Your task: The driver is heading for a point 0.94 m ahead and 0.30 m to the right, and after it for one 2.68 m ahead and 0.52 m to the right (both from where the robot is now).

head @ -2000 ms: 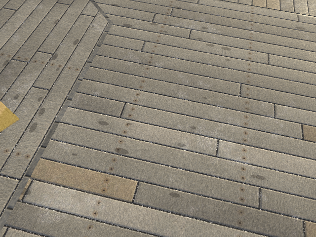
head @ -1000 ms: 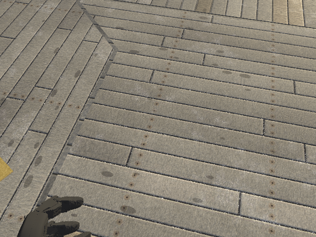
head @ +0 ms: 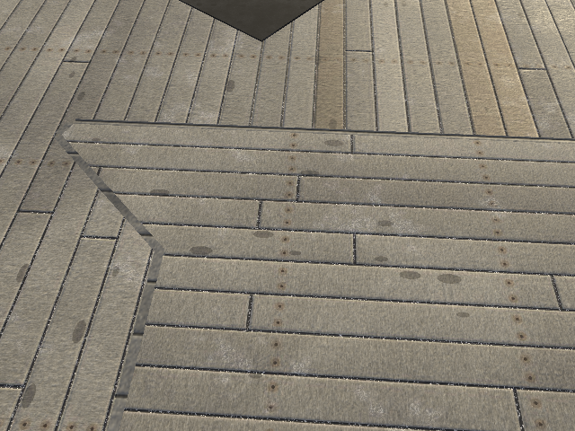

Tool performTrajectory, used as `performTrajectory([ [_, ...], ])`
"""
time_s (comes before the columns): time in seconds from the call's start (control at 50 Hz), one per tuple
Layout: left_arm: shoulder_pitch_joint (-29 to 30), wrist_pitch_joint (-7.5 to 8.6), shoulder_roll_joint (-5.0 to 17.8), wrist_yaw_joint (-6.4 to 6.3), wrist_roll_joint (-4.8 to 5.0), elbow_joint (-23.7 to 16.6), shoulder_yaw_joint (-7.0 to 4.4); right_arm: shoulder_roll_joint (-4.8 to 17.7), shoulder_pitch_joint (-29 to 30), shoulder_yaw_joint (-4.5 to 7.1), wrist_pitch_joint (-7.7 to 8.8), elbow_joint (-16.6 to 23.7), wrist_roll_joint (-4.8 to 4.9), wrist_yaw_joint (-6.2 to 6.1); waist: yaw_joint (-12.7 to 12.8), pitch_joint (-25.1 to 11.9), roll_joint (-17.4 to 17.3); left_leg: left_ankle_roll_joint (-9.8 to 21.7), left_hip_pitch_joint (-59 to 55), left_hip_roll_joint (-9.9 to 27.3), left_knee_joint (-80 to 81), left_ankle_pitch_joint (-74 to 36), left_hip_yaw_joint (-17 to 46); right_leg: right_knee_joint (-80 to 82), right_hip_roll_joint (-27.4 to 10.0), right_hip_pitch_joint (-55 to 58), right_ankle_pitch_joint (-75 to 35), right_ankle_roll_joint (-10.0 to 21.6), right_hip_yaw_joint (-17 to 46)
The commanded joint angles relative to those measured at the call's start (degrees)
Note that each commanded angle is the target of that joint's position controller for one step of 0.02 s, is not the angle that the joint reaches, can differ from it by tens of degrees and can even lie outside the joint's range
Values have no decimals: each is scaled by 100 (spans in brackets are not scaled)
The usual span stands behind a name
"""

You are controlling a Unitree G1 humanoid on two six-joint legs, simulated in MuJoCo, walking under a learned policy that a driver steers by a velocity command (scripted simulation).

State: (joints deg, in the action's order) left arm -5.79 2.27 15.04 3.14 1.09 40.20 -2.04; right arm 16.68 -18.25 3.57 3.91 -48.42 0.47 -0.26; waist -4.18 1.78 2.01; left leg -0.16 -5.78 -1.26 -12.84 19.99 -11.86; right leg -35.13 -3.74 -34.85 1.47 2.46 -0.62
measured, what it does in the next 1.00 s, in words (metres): walks ahead, turning right: right foot, then left foot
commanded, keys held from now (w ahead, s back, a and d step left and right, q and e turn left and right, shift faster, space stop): w+e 1.00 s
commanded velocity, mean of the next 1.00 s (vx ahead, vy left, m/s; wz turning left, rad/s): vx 0.50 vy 0.00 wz -0.57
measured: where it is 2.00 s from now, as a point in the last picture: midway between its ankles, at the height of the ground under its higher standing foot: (437, 212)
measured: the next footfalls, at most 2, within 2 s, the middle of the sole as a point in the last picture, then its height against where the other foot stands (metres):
right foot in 0.06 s outside the picture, level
left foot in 0.54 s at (268, 409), level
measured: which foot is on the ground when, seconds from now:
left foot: down 0.00-0.08, up 0.10-0.52, down 0.54-1.00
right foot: up 0.00-0.04, down 0.06-0.56, up 0.58-1.00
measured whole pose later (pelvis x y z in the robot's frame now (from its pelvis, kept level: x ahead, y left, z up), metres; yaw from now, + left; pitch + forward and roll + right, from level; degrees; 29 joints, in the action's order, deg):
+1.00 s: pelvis +0.53 -0.12 +0.00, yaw -35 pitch +2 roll +2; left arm -4.9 0.8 16.0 2.9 1.3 34.4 -3.3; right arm 17.8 -18.7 4.4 3.9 -48.0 1.1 -0.1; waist -5.4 3.0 1.6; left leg -2.0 -4.8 1.0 -14.7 20.3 -13.0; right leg -37.6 -4.3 -35.4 3.9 2.3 -0.6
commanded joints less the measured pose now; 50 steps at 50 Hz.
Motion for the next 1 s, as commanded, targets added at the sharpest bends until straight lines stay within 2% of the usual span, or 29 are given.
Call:
performTrajectory([
  [0.02, 105, 58, 668, 65, -4, -575, -243, 1195, 90, 315, -102, 278, 53, -106, 357, -129, -710, 675, -196, 1725, -969, -5578, 232, 9, 394, 382, 814, 327, -450],
  [0.04, -630, 42, 885, 39, 9, -412, -382, 1209, 180, 314, -159, 316, 55, -141, 788, -544, -674, 543, 34, 1571, -1977, -6043, 80, 202, 651, 1360, 754, 496, -565],
  [0.06, -1603, 9, 1248, -50, 26, -173, -580, 1095, 164, 257, -156, 381, 26, -179, 1255, -1059, -423, 323, 1008, 1335, -3398, -5301, 4, 414, 625, 2992, 504, 747, -178],
  [0.08, -1958, -24, 1918, -162, 44, -122, -735, 421, -273, 39, -37, 672, -162, -120, 948, -1601, 958, -58, 3487, 506, -5550, -1217, 68, 556, -835, 5118, 898, 1613, 2508],
  [0.1, -1954, 53, 1804, -135, 32, -300, -647, 382, -165, -52, 202, 762, -110, -28, 940, -2446, 959, -125, 4650, -234, -6629, 1490, 1406, 1547, -1588, 5930, 1551, 2285, 4986],
  [0.12, -1833, 107, 1382, -120, -11, -273, -526, 818, 466, 67, 348, 908, 130, 60, 1154, -1855, 484, -5, 5240, 146, -6750, 1077, 1824, 1753, -1422, 5618, 1538, 1926, 4238],
  [0.14, -1566, 141, 1208, -127, -4, -274, -476, 802, 708, 41, 432, 998, 167, 78, 997, -1181, 216, 97, 5256, 391, -6334, 559, 1727, 1768, -1179, 4806, 1165, 1699, 3411],
  [0.16, -1174, 142, 1064, -136, 2, -333, -431, 767, 747, 52, 455, 955, 36, 35, 731, -766, -170, 80, 4966, 609, -5795, 204, 1683, 1808, -932, 3960, 626, 1512, 2829],
  [0.18, -894, 141, 896, -153, -39, -428, -371, 832, 698, 103, 409, 930, -65, 6, 527, -558, -111, 30, 4556, 748, -5413, -37, 1683, 1929, -749, 3329, 63, 1433, 2443],
  [0.2, -760, 136, 859, -172, -82, -506, -353, 818, 607, 119, 336, 933, -95, 14, 386, -504, 24, -36, 4246, 784, -5259, -177, 1687, 2064, -637, 2928, -220, 1441, 2306],
  [0.26, -812, 165, 1005, -263, -54, -463, -400, 595, 604, 76, 180, 970, -151, -5, 305, -387, 37, -313, 4050, 722, -4583, -564, 1517, 2230, -450, 2297, -856, 1492, 1829],
  [0.36, -1197, 86, 1129, -399, 10, -286, -437, 335, 1700, -39, 207, 1252, -103, 38, 724, -173, 234, -453, 3671, 338, -2425, -2283, 1455, 2129, -54, 1980, -93, 1075, 1485],
  [0.4, -1394, 55, 1167, -414, 32, -196, -451, 393, 1996, -28, 253, 1342, -35, 91, 845, -146, 276, -426, 3469, 205, -2007, -2516, 1492, 2032, -149, 2066, 191, 1017, 1716],
  [0.46, -1511, 5, 1089, -437, 54, -119, -441, 603, 2048, 54, 322, 1395, 0, 160, 796, -159, 359, -265, 3354, 156, -1565, -2168, 1700, 1567, -351, 2584, 428, 919, 2243],
  [0.5, -1408, -27, 1084, -444, 30, -132, -455, 726, 1741, 127, 370, 1341, 12, 165, 593, -192, 532, -75, 2977, 145, -1449, -1667, 1677, 1211, -426, 2743, 261, 817, 2519],
  [0.52, -1322, -39, 976, -436, 22, -163, -421, 798, 1289, 191, 396, 1222, -5, 138, 341, -360, 531, 69, 2342, 128, -1205, -1694, 1563, 842, -253, 2669, 72, 695, 2466],
  [0.54, -1309, -24, 697, -408, -17, -224, -318, 993, 648, 273, 426, 1143, -95, 97, 31, -938, 311, 352, 1154, 592, -1270, -1613, 1902, -185, 57, 2330, 135, 508, 2177],
  [0.56, -1793, 7, 335, -404, 5, -352, -205, 1454, -84, 385, 409, 1080, -214, 52, 9, -1834, -809, 1020, -903, 1853, -1203, -989, 3651, -2063, 769, 799, 1507, 106, 1427],
  [0.58, -2120, 48, 470, -412, 97, -448, -170, 1404, -387, 404, 326, 899, -104, 111, 112, -2107, -2166, 1524, -1511, 2608, -591, 526, 5743, -3366, 845, -578, 3336, -60, 1095],
  [0.6, -1818, 32, 1006, -412, 134, -340, -298, 904, -101, 272, 294, 1003, -28, 107, 9, -1318, -1362, 1329, -900, 2446, -382, 1308, 5348, -3887, 474, -1022, 2926, -119, 1210],
  [0.62, -1316, -3, 1129, -409, 83, -412, -339, 697, 144, 209, 237, 1043, -45, 78, -30, -736, -901, 1107, -215, 2207, -349, 923, 4446, -3972, 279, -1043, 2467, -153, 979],
  [0.64, -1074, -18, 1060, -398, 25, -477, -345, 589, 386, 160, 206, 1026, -82, 70, 73, -337, -668, 1029, 450, 1953, -213, 224, 3767, -3763, 115, -900, 2123, -182, 881],
  [0.66, -985, -38, 983, -376, 4, -507, -367, 468, 530, 118, 204, 989, -109, 56, 188, -146, -735, 972, 861, 1755, -78, -291, 3268, -3509, -55, -727, 1885, -185, 875],
  [0.68, -1043, -69, 862, -346, 40, -512, -356, 451, 598, 108, 216, 956, -124, 48, 283, -72, -883, 932, 1161, 1619, 69, -594, 2872, -3368, -164, -489, 1748, -192, 803],
  [0.72, -1010, -125, 638, -320, 56, -554, -314, 488, 591, 137, 265, 867, -84, 50, 317, -32, -893, 1021, 1337, 1566, 288, -1090, 2342, -3149, -237, -447, 1567, -239, 670],
  [0.78, -712, -138, 525, -304, 14, -688, -272, 704, 511, 215, 287, 717, -88, 40, 292, -4, -668, 1147, 1164, 1658, 432, -1791, 1801, -2515, -308, -715, 1016, -337, 656],
  [0.88, 48, -41, 376, -131, 17, -836, -195, 900, 388, 253, 187, 536, -39, 4, 25, 140, -543, 932, 916, 1497, 422, -2326, 801, -927, -206, -392, -247, -264, 232],
  [0.96, 532, -44, 418, -4, 42, -1073, -200, 1106, 125, 319, 68, 361, 77, 3, -52, 315, -551, 799, 352, 1718, 231, -2766, 490, -243, -86, -275, 82, -31, -51],
  [1.0, 389, -72, 589, 20, 7, -1119, -288, 1270, 153, 371, -4, 349, 138, -18, 161, 123, -685, 687, 94, 1753, -372, -4428, 272, -94, 204, 204, 674, 197, -325],
])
